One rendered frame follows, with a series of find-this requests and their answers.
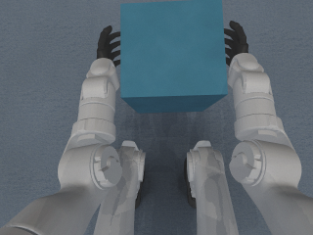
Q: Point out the robot right upper arm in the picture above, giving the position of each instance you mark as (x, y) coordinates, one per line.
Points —
(270, 173)

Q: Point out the left robot thigh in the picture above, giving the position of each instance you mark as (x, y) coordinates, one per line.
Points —
(117, 211)

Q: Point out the carton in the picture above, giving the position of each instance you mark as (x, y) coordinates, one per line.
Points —
(172, 55)

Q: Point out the robot right forearm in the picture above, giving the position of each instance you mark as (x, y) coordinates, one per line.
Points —
(254, 103)

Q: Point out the robot left forearm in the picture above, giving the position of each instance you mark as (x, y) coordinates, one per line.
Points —
(95, 121)

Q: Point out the robot left upper arm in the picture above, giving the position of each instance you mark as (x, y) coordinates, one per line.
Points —
(86, 176)

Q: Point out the robot right foot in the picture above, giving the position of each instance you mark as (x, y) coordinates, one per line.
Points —
(191, 200)

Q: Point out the left robot hand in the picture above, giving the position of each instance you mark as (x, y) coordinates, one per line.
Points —
(105, 48)

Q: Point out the right robot hand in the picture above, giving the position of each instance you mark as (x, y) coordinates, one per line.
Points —
(238, 44)

